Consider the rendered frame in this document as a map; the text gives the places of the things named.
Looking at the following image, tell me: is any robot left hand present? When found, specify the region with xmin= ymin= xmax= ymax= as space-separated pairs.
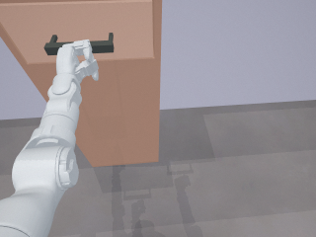
xmin=56 ymin=39 xmax=99 ymax=84

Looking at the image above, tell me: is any drawer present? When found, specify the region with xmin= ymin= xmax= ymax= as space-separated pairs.
xmin=0 ymin=0 xmax=153 ymax=63

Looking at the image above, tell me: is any robot left forearm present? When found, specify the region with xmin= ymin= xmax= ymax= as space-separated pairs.
xmin=12 ymin=73 xmax=82 ymax=188

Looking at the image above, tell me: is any handle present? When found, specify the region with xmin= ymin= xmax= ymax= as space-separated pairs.
xmin=44 ymin=33 xmax=115 ymax=55

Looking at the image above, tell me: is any cabinet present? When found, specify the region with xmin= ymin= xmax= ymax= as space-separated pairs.
xmin=0 ymin=0 xmax=162 ymax=167

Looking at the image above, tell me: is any robot left upper arm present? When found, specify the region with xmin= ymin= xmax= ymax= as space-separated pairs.
xmin=0 ymin=145 xmax=79 ymax=237

